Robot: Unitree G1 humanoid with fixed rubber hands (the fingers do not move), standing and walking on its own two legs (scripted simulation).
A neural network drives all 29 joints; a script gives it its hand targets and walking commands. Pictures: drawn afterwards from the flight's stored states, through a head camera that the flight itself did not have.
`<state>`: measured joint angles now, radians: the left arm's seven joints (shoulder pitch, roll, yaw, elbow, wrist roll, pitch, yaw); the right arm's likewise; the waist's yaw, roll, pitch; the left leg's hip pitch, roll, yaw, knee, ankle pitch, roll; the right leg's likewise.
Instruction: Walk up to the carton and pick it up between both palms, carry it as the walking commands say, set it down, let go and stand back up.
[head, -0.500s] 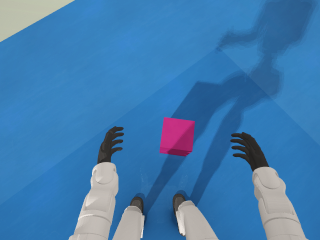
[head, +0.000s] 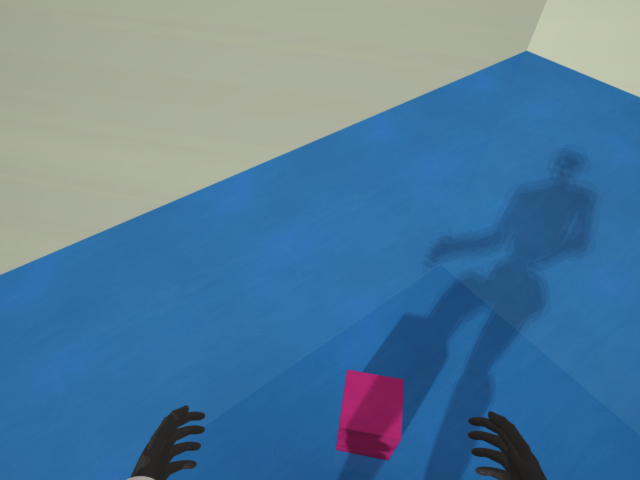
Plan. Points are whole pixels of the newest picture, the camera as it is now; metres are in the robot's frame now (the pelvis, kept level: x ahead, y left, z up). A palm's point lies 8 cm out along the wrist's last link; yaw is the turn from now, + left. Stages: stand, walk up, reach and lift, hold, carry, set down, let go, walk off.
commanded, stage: let go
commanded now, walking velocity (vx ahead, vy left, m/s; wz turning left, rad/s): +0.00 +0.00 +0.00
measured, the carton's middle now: (368, 416) +0.41 -0.11 -0.66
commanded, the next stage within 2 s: stand in 0.40 s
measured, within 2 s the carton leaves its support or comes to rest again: neither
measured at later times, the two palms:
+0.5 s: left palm out of the picture +0.12 +0.25 -0.09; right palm out of the picture +0.16 -0.27 -0.08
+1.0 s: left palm out of the picture +0.12 +0.27 -0.09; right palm out of the picture +0.14 -0.30 -0.10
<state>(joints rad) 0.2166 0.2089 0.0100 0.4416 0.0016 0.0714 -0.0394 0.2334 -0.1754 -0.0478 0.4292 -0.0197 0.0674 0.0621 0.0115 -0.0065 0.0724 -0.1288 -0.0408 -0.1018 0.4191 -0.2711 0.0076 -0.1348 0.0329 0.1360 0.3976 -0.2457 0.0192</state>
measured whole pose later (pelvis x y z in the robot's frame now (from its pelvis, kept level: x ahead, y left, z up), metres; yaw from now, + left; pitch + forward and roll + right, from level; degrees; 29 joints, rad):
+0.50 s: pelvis -0.01 -0.01 -0.01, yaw +1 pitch -3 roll +0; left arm 0.24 0.26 0.02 0.57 0.05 0.05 0.02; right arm 0.19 -0.27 -0.04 0.51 -0.04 0.12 -0.02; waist 0.00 0.01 0.05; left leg -0.17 -0.04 -0.13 0.56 -0.34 -0.01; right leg -0.17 0.05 0.11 0.54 -0.32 0.00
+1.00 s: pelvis +0.01 -0.02 -0.01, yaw +2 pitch -1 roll +0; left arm 0.17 0.32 0.03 0.79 0.03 0.01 0.03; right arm 0.19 -0.35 -0.02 0.73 -0.03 0.00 -0.03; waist 0.00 0.03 0.02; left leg -0.16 -0.03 -0.14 0.51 -0.33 -0.01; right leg -0.17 0.05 0.10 0.51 -0.32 -0.01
